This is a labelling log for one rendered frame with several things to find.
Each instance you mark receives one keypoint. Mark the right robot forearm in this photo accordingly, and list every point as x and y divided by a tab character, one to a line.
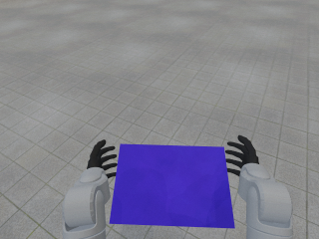
269	205

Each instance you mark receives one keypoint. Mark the left robot hand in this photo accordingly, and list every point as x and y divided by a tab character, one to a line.
96	159

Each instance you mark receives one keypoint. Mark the carton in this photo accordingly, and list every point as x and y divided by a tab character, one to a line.
172	185

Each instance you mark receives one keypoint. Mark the right robot hand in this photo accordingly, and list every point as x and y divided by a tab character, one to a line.
248	155

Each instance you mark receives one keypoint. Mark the left robot forearm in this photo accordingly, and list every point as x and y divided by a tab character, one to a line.
83	208

